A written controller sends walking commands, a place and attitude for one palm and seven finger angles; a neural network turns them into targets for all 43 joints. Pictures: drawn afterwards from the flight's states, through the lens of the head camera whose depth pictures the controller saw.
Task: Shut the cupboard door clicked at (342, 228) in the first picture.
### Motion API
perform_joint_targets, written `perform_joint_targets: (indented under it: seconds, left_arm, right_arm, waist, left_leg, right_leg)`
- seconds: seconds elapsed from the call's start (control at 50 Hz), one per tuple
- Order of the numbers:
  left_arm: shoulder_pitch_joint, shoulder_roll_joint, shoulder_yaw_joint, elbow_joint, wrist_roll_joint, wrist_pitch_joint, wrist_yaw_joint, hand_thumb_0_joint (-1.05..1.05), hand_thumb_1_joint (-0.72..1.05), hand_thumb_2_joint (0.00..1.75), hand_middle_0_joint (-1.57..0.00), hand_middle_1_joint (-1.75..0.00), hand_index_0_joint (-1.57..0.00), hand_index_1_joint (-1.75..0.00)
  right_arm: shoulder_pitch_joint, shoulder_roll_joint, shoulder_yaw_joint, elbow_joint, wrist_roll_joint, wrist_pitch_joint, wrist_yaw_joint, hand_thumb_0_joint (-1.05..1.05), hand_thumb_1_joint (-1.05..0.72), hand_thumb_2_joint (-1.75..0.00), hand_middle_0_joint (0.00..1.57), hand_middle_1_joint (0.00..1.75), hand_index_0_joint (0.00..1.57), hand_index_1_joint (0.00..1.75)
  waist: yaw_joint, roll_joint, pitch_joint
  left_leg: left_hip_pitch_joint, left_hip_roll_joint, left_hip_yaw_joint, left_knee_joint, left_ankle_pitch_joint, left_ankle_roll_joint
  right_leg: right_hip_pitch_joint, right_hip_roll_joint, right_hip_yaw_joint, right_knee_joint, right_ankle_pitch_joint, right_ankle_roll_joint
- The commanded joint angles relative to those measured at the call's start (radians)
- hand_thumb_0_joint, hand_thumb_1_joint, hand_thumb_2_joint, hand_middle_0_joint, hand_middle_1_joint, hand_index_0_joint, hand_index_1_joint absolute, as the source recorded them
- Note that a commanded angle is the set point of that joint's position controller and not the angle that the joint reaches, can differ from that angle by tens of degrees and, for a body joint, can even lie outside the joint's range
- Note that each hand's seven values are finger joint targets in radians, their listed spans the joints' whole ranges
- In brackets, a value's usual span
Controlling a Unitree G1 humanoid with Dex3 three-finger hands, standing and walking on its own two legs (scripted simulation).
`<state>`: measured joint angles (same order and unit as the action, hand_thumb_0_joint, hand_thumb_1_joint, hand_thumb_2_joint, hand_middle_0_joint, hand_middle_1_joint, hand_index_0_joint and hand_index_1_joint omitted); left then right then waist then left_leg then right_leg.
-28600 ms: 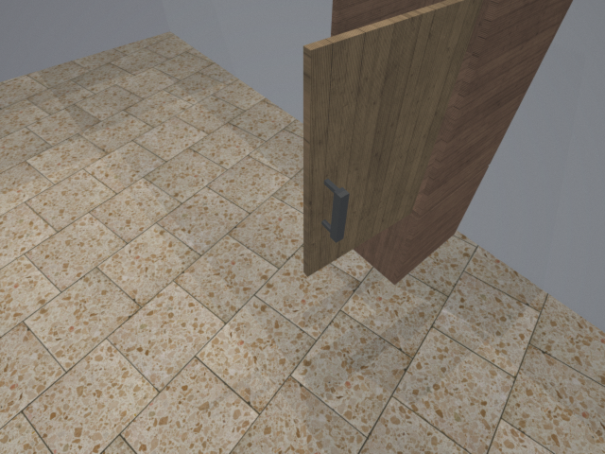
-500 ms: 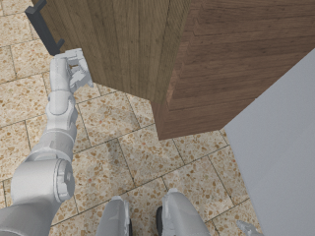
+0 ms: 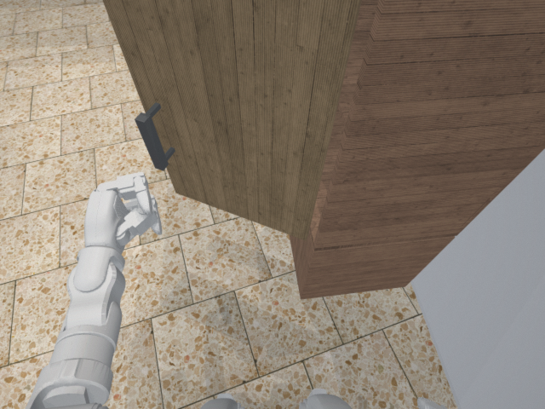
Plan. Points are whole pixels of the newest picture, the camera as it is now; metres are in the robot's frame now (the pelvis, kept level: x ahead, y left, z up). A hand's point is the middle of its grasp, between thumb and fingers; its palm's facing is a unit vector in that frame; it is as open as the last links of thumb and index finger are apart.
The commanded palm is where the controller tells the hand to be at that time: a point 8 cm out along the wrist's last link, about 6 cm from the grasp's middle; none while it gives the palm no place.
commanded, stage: draw the hand back to the body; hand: left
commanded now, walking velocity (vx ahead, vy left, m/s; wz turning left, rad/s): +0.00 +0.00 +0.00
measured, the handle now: (158, 137) +0.63 +0.24 -0.04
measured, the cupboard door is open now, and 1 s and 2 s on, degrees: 60 60 60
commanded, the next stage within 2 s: step back with the hand held close in 1.12 s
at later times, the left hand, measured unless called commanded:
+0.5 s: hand (34, 261) +0.26 +0.24 +0.16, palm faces +0.34 -0.88 -0.33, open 4.3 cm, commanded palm +0.21 +0.28 +0.18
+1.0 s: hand out of the picture +0.20 +0.26 +0.21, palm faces +0.47 -0.77 -0.42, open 7.3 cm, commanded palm +0.15 +0.29 +0.23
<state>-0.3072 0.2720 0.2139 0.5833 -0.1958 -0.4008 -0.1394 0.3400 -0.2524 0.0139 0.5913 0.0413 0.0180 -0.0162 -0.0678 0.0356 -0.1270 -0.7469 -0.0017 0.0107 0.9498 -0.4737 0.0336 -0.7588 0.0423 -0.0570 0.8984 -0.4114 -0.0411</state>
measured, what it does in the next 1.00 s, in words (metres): rises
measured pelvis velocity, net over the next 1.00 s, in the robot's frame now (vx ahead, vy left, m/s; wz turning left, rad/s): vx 0.01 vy -0.01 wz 0.02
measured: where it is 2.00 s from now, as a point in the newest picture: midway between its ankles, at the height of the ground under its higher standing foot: outside the picture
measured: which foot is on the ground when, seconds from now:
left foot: down 0.00-1.00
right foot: down 0.00-1.00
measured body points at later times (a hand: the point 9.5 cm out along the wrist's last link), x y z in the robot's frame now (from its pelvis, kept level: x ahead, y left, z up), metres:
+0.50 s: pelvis +0.03 +0.00 +0.06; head +0.02 -0.02 +0.50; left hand +0.24 +0.29 +0.18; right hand +0.23 -0.19 -0.03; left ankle -0.01 +0.10 -0.69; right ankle +0.01 -0.10 -0.69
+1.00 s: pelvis +0.01 -0.01 +0.06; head +0.00 -0.05 +0.51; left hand +0.17 +0.30 +0.23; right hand +0.20 -0.23 -0.04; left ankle -0.01 +0.10 -0.69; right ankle +0.01 -0.10 -0.69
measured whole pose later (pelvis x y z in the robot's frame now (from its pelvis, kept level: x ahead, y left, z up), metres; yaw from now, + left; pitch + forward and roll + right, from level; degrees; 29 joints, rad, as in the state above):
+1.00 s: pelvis +0.01 -0.01 +0.06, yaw +1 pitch -4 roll +0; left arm 0.46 0.33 0.33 -0.33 -0.07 -0.08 0.10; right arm 0.20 -0.24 0.01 0.65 0.02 -0.09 -0.08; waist 0.07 0.09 0.01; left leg -0.09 -0.02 0.00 0.41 -0.26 0.02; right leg -0.11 0.04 -0.05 0.41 -0.24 -0.05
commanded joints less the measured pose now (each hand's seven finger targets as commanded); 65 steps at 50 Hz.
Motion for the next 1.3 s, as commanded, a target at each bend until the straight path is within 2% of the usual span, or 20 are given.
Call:
perform_joint_targets:
  seconds: [0.0, 0.02, 0.04, 0.06, 0.1, 0.14, 0.18, 0.36, 0.38, 0.72, 0.78, 0.94, 0.98, 1.02, 1.08, 1.12, 1.22, 1.24, 1.26, 1.28]
  left_arm:
    - [-0.141, 0.165, 0.044, -0.348, -0.050, -0.025, -0.028, 0.00, 0.90, 0.90, -1.19, -1.38, -1.19, -1.38]
    - [-0.103, 0.162, 0.042, -0.385, -0.054, -0.015, -0.029, 0.00, 0.90, 0.90, -1.16, -1.35, -1.16, -1.35]
    - [-0.071, 0.230, -0.007, -0.456, 0.079, 0.045, 0.063, 0.00, 0.90, 0.90, -1.13, -1.32, -1.13, -1.32]
    - [-0.035, 0.168, -0.038, -0.500, 0.085, 0.092, 0.111, 0.00, 0.90, 0.90, -1.11, -1.29, -1.11, -1.29]
    - [0.007, 0.200, -0.019, -0.548, 0.108, 0.152, 0.177, 0.00, 0.90, 0.90, -1.05, -1.23, -1.05, -1.23]
    - [0.042, 0.208, -0.008, -0.588, 0.119, 0.189, 0.212, 0.00, 0.90, 0.90, -1.00, -1.17, -1.00, -1.17]
    - [0.080, 0.208, -0.014, -0.665, 0.120, 0.218, 0.228, 0.00, 0.90, 0.90, -0.94, -1.11, -0.94, -1.11]
    - [0.298, 0.180, 0.012, -0.854, 0.131, 0.290, 0.244, 0.00, 0.90, 0.90, -0.69, -0.84, -0.69, -0.84]
    - [0.354, 0.186, 0.021, -0.848, 0.131, 0.298, 0.243, 0.00, 0.90, 0.90, -0.67, -0.81, -0.67, -0.81]
    - [0.700, 0.306, 0.277, -1.210, 0.121, 0.261, 0.263, 0.00, 0.90, 0.90, -0.20, -0.30, -0.20, -0.30]
    - [0.705, 0.237, 0.218, -1.102, 0.122, 0.266, 0.255, 0.00, 0.90, 0.90, -0.20, -0.30, -0.20, -0.30]
    - [0.666, 0.291, 0.257, -1.145, 0.126, 0.240, 0.268, 0.00, 0.90, 0.90, -0.20, -0.30, -0.20, -0.30]
    - [0.682, 0.304, 0.269, -1.150, 0.125, 0.239, 0.267, 0.00, 0.90, 0.90, -0.20, -0.30, -0.20, -0.30]
    - [0.679, 0.292, 0.262, -1.164, 0.126, 0.235, 0.267, 0.00, 0.90, 0.90, -0.20, -0.30, -0.20, -0.30]
    - [0.697, 0.299, 0.277, -1.124, 0.123, 0.239, 0.265, 0.00, 0.90, 0.90, -0.20, -0.30, -0.20, -0.30]
    - [0.681, 0.283, 0.262, -1.140, 0.124, 0.234, 0.261, 0.00, 0.90, 0.90, -0.20, -0.30, -0.20, -0.30]
    - [0.691, 0.271, 0.252, -1.139, 0.123, 0.232, 0.259, 0.00, 0.90, 0.90, -0.20, -0.30, -0.20, -0.30]
    - [0.614, 0.365, 0.350, -1.172, 0.129, 0.197, 0.274, 0.00, 0.90, 0.90, -0.20, -0.30, -0.20, -0.30]
    - [0.699, 0.307, 0.305, -1.103, 0.130, 0.191, 0.272, 0.00, 0.90, 0.90, -0.20, -0.30, -0.20, -0.30]
    - [0.703, 0.312, 0.306, -1.116, 0.135, 0.178, 0.272, 0.00, 0.90, 0.90, -0.20, -0.30, -0.20, -0.30]
  right_arm:
    - [-0.027, -0.127, -0.051, -0.145, 0.009, -0.064, -0.017, 0.00, -0.90, -0.90, 0.20, 0.30, 0.20, 0.30]
    - [-0.041, -0.124, -0.049, -0.155, 0.010, -0.070, -0.018, 0.00, -0.90, -0.90, 0.20, 0.30, 0.20, 0.30]
    - [-0.103, -0.103, -0.062, -0.178, 0.009, -0.038, -0.037, 0.00, -0.90, -0.90, 0.20, 0.30, 0.20, 0.30]
    - [-0.116, -0.090, -0.055, -0.197, 0.005, -0.030, -0.049, 0.00, -0.90, -0.90, 0.20, 0.30, 0.20, 0.30]
    - [-0.143, -0.094, -0.047, -0.194, 0.007, -0.017, -0.070, 0.00, -0.90, -0.90, 0.20, 0.30, 0.20, 0.30]
    - [-0.170, -0.091, -0.036, -0.192, 0.007, -0.014, -0.086, 0.00, -0.90, -0.90, 0.20, 0.30, 0.20, 0.30]
    - [-0.190, -0.087, -0.031, -0.190, 0.007, -0.023, -0.096, 0.00, -0.90, -0.90, 0.20, 0.30, 0.20, 0.30]
    - [-0.232, -0.068, -0.002, -0.170, -0.013, -0.076, -0.082, 0.00, -0.90, -0.90, 0.20, 0.30, 0.20, 0.30]
    - [-0.232, -0.072, -0.003, -0.166, -0.015, -0.079, -0.079, 0.00, -0.90, -0.90, 0.20, 0.30, 0.20, 0.30]
    - [-0.277, -0.057, -0.022, -0.141, -0.025, -0.152, -0.061, 0.00, -0.90, -0.90, 0.20, 0.30, 0.20, 0.30]
    - [-0.266, -0.068, -0.028, -0.115, -0.025, -0.155, -0.062, 0.00, -0.90, -0.90, 0.20, 0.30, 0.20, 0.30]
    - [-0.277, -0.067, -0.032, -0.113, -0.028, -0.177, -0.075, 0.00, -0.90, -0.90, 0.20, 0.30, 0.20, 0.30]
    - [-0.282, -0.068, -0.033, -0.111, -0.028, -0.182, -0.077, 0.00, -0.90, -0.90, 0.20, 0.30, 0.20, 0.30]
    - [-0.280, -0.058, -0.029, -0.110, -0.028, -0.185, -0.075, 0.00, -0.90, -0.90, 0.20, 0.30, 0.20, 0.30]
    - [-0.278, -0.061, -0.032, -0.104, -0.028, -0.185, -0.076, 0.00, -0.90, -0.90, 0.20, 0.30, 0.20, 0.30]
    - [-0.279, -0.059, -0.031, -0.109, -0.027, -0.182, -0.074, 0.00, -0.90, -0.90, 0.20, 0.30, 0.20, 0.30]
    - [-0.275, -0.061, -0.035, -0.108, -0.026, -0.182, -0.070, 0.00, -0.90, -0.90, 0.20, 0.30, 0.20, 0.30]
    - [-0.263, -0.111, -0.054, -0.135, -0.016, -0.153, -0.067, 0.00, -0.90, -0.90, 0.20, 0.30, 0.20, 0.30]
    - [-0.252, -0.100, -0.058, -0.114, -0.022, -0.136, -0.065, 0.00, -0.90, -0.90, 0.20, 0.30, 0.20, 0.30]
    - [-0.256, -0.101, -0.061, -0.118, -0.023, -0.125, -0.062, 0.00, -0.90, -0.90, 0.20, 0.30, 0.20, 0.30]
  waist:
    - [0.035, 0.040, -0.290]
    - [0.046, 0.030, -0.285]
    - [0.071, 0.033, -0.341]
    - [0.051, 0.049, -0.269]
    - [0.051, 0.009, -0.208]
    - [0.056, -0.035, -0.165]
    - [0.063, 0.021, -0.148]
    - [0.090, 0.049, -0.046]
    - [0.094, 0.024, -0.023]
    - [0.136, 0.034, 0.034]
    - [0.118, -0.022, 0.142]
    - [0.137, 0.014, 0.059]
    - [0.139, 0.003, 0.064]
    - [0.136, 0.046, 0.076]
    - [0.138, 0.002, 0.109]
    - [0.134, 0.039, 0.103]
    - [0.132, 0.027, 0.089]
    - [0.086, 0.018, 0.138]
    - [0.078, -0.028, 0.116]
    - [0.079, -0.050, 0.124]
  left_leg:
    - [0.222, 0.006, -0.032, -0.192, 0.361, -0.011]
    - [0.236, 0.006, -0.033, -0.205, 0.379, -0.012]
    - [0.322, 0.003, -0.026, -0.256, 0.404, -0.012]
    - [0.331, 0.006, -0.020, -0.281, 0.391, -0.011]
    - [0.350, 0.014, -0.025, -0.329, 0.361, -0.007]
    - [0.386, 0.017, -0.027, -0.375, 0.357, -0.004]
    - [0.452, 0.019, -0.023, -0.408, 0.400, -0.004]
    - [0.625, 0.029, -0.027, -0.539, 0.553, -0.022]
    - [0.621, 0.029, -0.024, -0.547, 0.557, -0.020]
    - [0.629, 0.023, -0.011, -0.580, 0.510, -0.011]
    - [0.604, 0.024, -0.004, -0.589, 0.424, -0.005]
    - [0.626, 0.012, -0.003, -0.589, 0.390, 0.007]
    - [0.623, 0.013, -0.002, -0.582, 0.410, 0.007]
    - [0.623, 0.012, 0.002, -0.585, 0.415, 0.003]
    - [0.610, 0.015, 0.003, -0.587, 0.401, 0.004]
    - [0.620, 0.015, 0.004, -0.591, 0.397, 0.002]
    - [0.630, 0.017, 0.004, -0.599, 0.398, 0.003]
    - [0.549, 0.032, -0.024, -0.528, 0.298, 0.017]
    - [0.555, 0.023, -0.035, -0.482, 0.276, 0.017]
    - [0.539, 0.017, -0.039, -0.457, 0.269, 0.014]
  right_leg:
    - [0.313, -0.012, 0.023, -0.126, 0.352, 0.017]
    - [0.335, -0.013, 0.021, -0.131, 0.362, 0.016]
    - [0.395, -0.036, 0.070, -0.185, 0.345, 0.011]
    - [0.399, -0.041, 0.060, -0.216, 0.346, 0.013]
    - [0.438, -0.044, 0.061, -0.264, 0.334, 0.016]
    - [0.485, -0.046, 0.055, -0.306, 0.334, 0.017]
    - [0.537, -0.052, 0.054, -0.344, 0.357, 0.012]
    - [0.647, -0.051, 0.031, -0.472, 0.430, 0.013]
    - [0.661, -0.051, 0.031, -0.486, 0.435, 0.013]
    - [0.710, -0.059, 0.044, -0.540, 0.402, 0.024]
    - [0.639, -0.060, 0.049, -0.573, 0.318, 0.028]
    - [0.676, -0.069, 0.064, -0.570, 0.273, 0.028]
    - [0.682, -0.069, 0.072, -0.578, 0.298, 0.028]
    - [0.680, -0.070, 0.070, -0.572, 0.308, 0.026]
    - [0.665, -0.067, 0.076, -0.593, 0.288, 0.029]
    - [0.667, -0.068, 0.076, -0.590, 0.276, 0.027]
    - [0.673, -0.065, 0.069, -0.588, 0.278, 0.029]
    - [0.564, -0.131, 0.207, -0.646, 0.264, 0.020]
    - [0.539, -0.171, 0.229, -0.664, 0.247, 0.005]
    - [0.513, -0.191, 0.244, -0.673, 0.249, -0.004]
